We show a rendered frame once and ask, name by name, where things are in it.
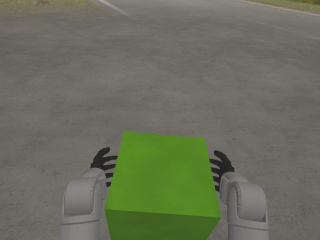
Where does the right robot forearm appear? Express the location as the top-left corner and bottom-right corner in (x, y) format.
(219, 172), (269, 240)

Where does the robot left hand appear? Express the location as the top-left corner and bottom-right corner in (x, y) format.
(90, 147), (118, 187)

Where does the carton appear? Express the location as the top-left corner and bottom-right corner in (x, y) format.
(104, 131), (221, 240)

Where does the left robot forearm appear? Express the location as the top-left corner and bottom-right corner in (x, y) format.
(59, 167), (107, 240)

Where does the robot right hand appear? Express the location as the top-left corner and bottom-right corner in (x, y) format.
(209, 150), (235, 192)

